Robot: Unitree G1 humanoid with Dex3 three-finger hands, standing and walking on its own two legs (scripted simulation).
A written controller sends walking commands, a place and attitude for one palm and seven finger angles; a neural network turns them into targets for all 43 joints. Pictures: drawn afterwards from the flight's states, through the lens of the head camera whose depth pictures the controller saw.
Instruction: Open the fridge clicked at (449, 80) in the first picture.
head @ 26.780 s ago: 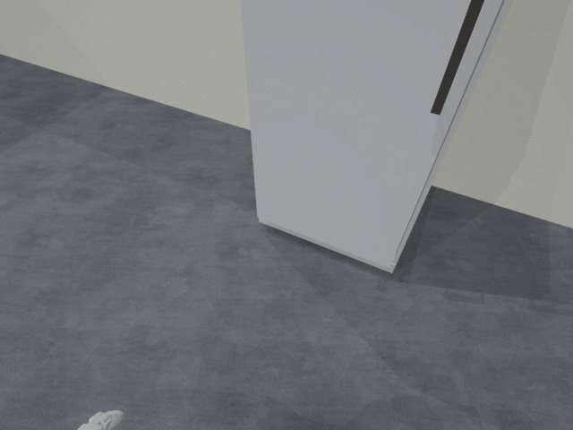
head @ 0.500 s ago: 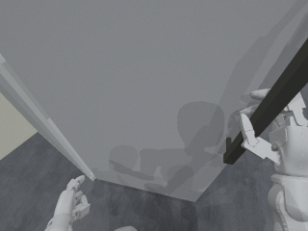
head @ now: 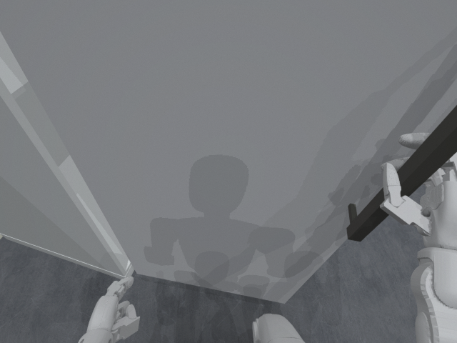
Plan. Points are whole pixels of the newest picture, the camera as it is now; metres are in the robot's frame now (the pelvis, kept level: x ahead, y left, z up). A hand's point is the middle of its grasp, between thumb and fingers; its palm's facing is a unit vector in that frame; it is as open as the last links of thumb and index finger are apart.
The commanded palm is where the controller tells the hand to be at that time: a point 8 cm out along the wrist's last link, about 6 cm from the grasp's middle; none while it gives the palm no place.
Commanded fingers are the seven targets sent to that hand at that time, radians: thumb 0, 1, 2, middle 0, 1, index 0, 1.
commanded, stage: stop walking and hold the door back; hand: right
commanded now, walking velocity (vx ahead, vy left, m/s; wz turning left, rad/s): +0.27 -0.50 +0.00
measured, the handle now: (420, 147) +0.32 -0.21 +0.24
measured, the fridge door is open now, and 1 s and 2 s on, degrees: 83 73 81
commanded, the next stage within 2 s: loosen the grip on the handle in 1.38 s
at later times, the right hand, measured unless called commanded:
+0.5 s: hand (392, 165) +0.32 -0.20 +0.20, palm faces +0.21 +0.96 -0.18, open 6.0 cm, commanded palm +0.31 -0.26 +0.17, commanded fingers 0.00 -0.90 -0.90 0.45 1.40 0.45 1.40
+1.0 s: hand (381, 139) +0.37 -0.20 +0.20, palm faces +0.27 +0.95 -0.15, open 5.7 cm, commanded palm +0.32 -0.27 +0.17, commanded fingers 0.00 -0.90 -0.90 0.45 1.40 0.45 1.40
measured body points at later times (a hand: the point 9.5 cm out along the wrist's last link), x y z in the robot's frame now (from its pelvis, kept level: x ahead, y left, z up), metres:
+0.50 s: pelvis -0.14 +0.00 +0.01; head -0.10 -0.01 +0.46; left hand +0.00 +0.27 -0.09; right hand +0.30 -0.25 +0.21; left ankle -0.02 +0.11 -0.69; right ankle -0.14 -0.10 -0.74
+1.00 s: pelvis -0.10 +0.02 +0.00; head -0.05 +0.03 +0.45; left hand +0.00 +0.32 -0.11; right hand +0.35 -0.25 +0.21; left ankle -0.09 +0.17 -0.73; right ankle -0.05 -0.11 -0.69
